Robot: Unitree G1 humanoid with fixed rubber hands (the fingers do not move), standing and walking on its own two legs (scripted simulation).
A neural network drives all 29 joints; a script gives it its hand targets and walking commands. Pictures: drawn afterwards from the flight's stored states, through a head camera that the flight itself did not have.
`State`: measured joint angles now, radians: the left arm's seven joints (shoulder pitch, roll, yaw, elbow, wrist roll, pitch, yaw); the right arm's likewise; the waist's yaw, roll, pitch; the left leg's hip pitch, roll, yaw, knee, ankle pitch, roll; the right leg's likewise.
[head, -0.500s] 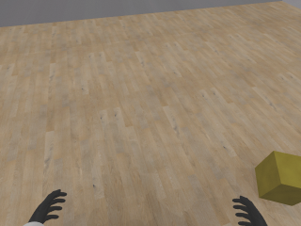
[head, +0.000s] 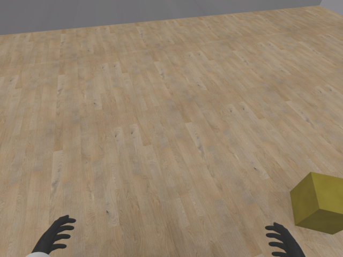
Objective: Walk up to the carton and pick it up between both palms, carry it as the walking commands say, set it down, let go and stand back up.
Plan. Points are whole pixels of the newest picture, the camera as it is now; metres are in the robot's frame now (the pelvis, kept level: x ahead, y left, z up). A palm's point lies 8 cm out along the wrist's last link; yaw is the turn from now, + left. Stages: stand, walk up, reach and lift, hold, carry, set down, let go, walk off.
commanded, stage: stand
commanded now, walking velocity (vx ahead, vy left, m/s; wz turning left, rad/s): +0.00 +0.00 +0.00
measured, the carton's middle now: (321, 203) +0.53 -0.84 -0.62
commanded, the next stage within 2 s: walk up in 0.42 s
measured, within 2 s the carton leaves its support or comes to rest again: neither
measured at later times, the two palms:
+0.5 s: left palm (41, 254) +0.15 +0.29 -0.05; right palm out of the picture +0.15 -0.28 -0.06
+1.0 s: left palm (96, 223) +0.22 +0.19 -0.06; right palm out of the picture +0.05 -0.44 -0.06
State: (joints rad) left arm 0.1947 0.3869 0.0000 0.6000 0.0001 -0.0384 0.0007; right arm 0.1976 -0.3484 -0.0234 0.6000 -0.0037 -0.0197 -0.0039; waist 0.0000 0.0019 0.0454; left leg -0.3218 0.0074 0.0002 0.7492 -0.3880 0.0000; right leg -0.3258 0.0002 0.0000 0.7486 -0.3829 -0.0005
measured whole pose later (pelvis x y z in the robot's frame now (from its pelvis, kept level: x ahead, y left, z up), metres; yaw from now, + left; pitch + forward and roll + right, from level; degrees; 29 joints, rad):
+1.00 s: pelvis +0.01 -0.07 -0.01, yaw -18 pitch -3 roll +1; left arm 0.27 0.46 0.00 0.60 0.00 0.00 -0.12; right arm 0.21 -0.51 -0.10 0.60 0.00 -0.06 -0.01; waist 0.00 0.03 0.06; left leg -0.37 0.09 0.07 0.99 -0.60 0.00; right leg -0.48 0.02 0.02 0.80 -0.29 -0.03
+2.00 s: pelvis +0.16 -0.28 -0.01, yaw -43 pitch -3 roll +0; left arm 0.35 0.46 0.00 0.60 0.00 -0.07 -0.03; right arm 0.34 -0.50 -0.09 0.60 -0.01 -0.10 0.02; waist 0.00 0.02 0.07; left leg -0.45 0.07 0.03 1.05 -0.55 0.00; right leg -0.41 0.04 0.07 0.79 -0.34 -0.02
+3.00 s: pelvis +0.25 -0.36 -0.03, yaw -54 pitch -2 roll -1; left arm 0.35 0.49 0.00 0.60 0.00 -0.09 0.05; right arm 0.33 -0.48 -0.09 0.60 -0.01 -0.02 0.02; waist 0.00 0.04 0.06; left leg -0.45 0.08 0.07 0.96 -0.48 0.02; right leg -0.49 0.04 0.08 0.91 -0.38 0.00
